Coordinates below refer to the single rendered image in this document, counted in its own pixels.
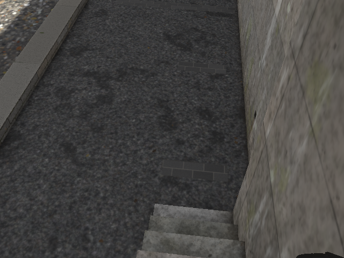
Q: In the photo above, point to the stairs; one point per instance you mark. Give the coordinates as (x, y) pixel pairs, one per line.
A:
(187, 232)

